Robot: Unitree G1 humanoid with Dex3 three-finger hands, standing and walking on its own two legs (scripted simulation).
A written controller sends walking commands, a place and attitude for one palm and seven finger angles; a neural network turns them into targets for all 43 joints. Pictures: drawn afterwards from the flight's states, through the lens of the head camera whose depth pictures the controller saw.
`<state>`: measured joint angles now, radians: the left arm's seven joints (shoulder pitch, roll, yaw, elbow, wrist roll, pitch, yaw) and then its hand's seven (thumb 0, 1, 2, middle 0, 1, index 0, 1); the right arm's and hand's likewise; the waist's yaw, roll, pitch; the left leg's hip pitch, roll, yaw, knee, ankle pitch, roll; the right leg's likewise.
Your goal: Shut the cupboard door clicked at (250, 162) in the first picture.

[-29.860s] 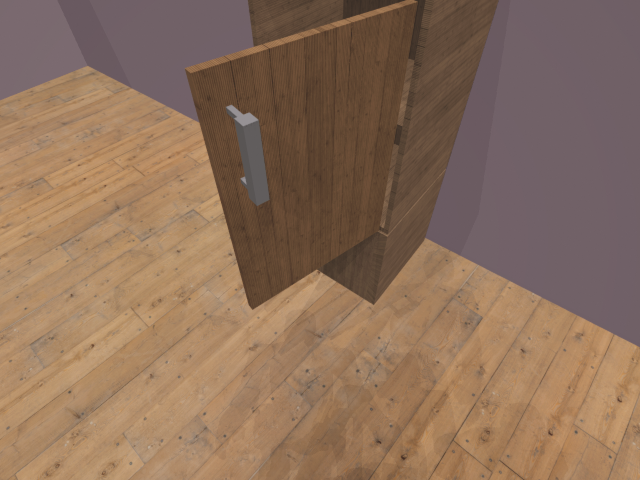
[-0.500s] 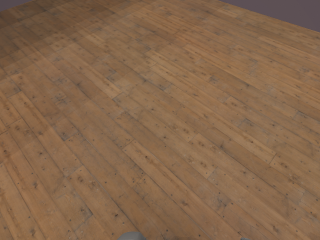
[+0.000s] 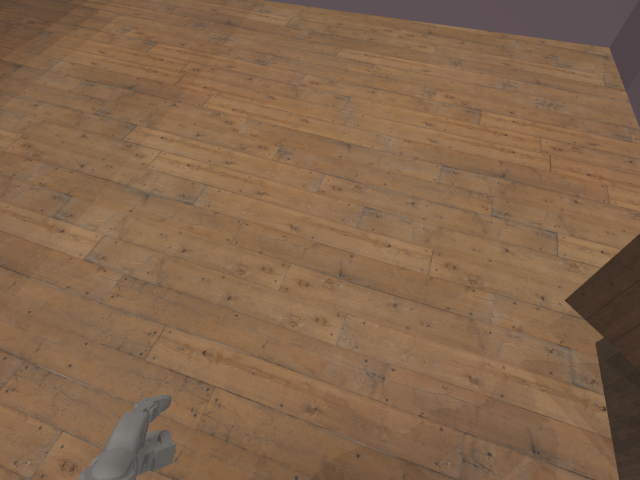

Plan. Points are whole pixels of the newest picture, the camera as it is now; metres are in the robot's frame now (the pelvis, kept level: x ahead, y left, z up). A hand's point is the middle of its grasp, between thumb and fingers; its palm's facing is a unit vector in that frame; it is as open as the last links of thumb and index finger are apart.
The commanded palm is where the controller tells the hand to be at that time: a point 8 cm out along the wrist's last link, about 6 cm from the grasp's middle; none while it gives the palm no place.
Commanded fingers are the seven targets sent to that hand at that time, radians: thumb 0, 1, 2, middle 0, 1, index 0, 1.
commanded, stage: turn to face it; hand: left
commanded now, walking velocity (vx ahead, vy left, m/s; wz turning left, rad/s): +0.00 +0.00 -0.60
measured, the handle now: out of the picture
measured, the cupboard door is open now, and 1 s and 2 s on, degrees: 45 45 45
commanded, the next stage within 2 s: take the last steps up to it in 1.68 s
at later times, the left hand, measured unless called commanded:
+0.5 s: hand (182, 467) +0.16 +0.20 -0.16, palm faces -0.25 -0.95 -0.20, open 7.4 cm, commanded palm none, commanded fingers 0.00 0.90 0.90 -0.20 -0.30 -0.20 -0.30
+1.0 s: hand (231, 417) +0.23 +0.14 -0.17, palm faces -0.52 -0.83 -0.20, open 7.4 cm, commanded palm none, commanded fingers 0.00 0.90 0.90 -0.20 -0.30 -0.20 -0.30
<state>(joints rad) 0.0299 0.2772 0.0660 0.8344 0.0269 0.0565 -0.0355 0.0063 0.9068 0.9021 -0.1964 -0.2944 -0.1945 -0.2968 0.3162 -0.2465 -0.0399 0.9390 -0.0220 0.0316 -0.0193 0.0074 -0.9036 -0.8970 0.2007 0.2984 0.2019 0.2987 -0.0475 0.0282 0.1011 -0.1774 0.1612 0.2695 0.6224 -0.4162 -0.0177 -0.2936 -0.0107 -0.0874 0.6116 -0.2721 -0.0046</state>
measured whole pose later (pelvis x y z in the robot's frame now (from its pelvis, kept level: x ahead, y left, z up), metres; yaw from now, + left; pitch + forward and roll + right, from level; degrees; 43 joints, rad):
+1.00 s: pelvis +0.05 +0.02 +0.00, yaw -34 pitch +2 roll -1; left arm 0.19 0.24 0.06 0.90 0.02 0.06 -0.01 0.01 0.90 0.90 -0.20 -0.30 -0.20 -0.30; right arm 0.18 -0.24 -0.04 0.86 -0.01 0.03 -0.02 0.01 -0.91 -0.90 0.20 0.30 0.20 0.30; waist 0.00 -0.03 0.06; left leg -0.34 0.04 0.04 0.60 -0.29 -0.03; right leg -0.33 0.05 0.11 0.60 -0.29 0.01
